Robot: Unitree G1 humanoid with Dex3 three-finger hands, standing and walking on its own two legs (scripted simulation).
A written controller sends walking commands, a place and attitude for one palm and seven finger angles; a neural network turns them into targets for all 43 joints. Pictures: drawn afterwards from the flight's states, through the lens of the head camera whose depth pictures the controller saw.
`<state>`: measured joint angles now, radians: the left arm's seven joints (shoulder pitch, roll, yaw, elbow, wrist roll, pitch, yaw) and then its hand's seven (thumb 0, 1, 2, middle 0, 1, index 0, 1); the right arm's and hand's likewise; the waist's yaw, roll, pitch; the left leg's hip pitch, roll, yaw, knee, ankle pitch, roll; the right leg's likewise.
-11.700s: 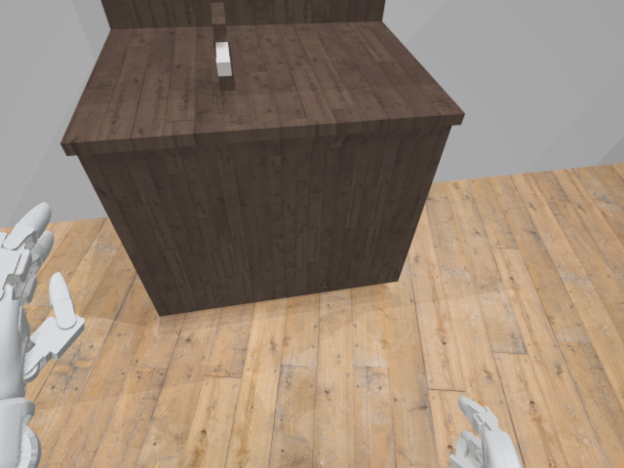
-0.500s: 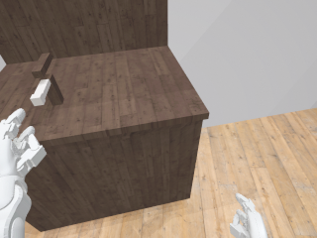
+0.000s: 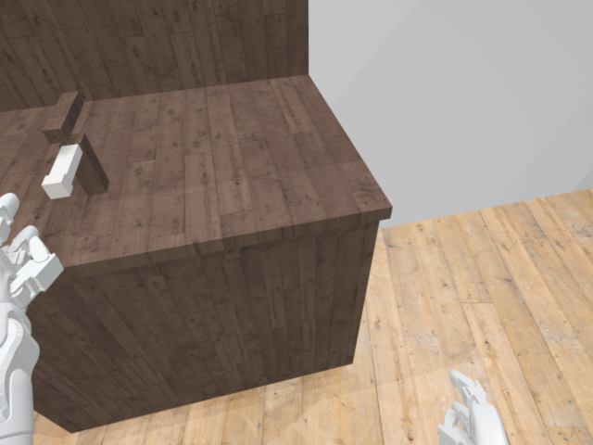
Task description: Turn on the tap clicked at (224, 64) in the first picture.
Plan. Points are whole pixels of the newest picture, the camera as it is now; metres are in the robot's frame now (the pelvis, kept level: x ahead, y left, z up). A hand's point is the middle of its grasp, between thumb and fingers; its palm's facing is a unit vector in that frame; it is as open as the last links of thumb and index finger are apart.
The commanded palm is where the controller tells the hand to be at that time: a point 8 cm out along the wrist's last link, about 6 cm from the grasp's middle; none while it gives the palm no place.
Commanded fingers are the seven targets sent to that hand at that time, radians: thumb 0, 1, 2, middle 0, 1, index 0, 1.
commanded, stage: reach beside the lever's end, fingers flat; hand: left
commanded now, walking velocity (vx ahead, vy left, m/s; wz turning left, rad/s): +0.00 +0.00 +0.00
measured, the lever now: (57, 186) +0.41 +0.43 +0.14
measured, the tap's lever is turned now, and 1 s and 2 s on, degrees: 0 0 0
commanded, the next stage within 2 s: push the lever round in 1.32 s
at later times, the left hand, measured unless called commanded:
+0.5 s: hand (33, 242) +0.29 +0.39 +0.14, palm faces +0.62 -0.78 -0.08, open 7.7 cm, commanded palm +0.26 +0.42 +0.14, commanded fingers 0.00 0.90 0.90 -0.16 -0.17 -0.16 -0.17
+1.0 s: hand (30, 218) +0.35 +0.44 +0.13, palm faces +0.61 -0.79 -0.08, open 7.8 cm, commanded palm +0.30 +0.47 +0.13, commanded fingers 0.00 0.90 0.90 -0.15 -0.15 -0.15 -0.15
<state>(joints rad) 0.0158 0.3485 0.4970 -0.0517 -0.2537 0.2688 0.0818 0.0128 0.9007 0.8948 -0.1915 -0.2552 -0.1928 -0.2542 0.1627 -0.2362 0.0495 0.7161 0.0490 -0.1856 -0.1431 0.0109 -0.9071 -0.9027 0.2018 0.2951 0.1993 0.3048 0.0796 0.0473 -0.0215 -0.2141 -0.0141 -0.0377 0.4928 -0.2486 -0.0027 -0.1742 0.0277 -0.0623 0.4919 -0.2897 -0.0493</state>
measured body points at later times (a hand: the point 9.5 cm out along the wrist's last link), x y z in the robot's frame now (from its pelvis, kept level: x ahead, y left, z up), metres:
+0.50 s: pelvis -0.01 +0.00 +0.00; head +0.00 -0.01 +0.45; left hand +0.25 +0.43 +0.15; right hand +0.14 -0.25 -0.10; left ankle +0.01 +0.12 -0.74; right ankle -0.01 -0.08 -0.74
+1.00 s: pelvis +0.00 +0.02 -0.01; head +0.05 +0.02 +0.43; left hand +0.31 +0.48 +0.13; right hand +0.06 -0.26 -0.12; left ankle +0.01 +0.12 -0.74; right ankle -0.01 -0.08 -0.74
